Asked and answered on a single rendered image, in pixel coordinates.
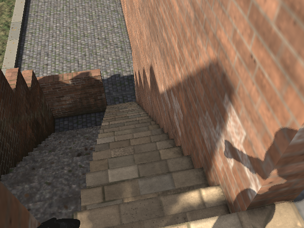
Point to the left robot hand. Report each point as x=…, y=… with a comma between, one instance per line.
x=60, y=223

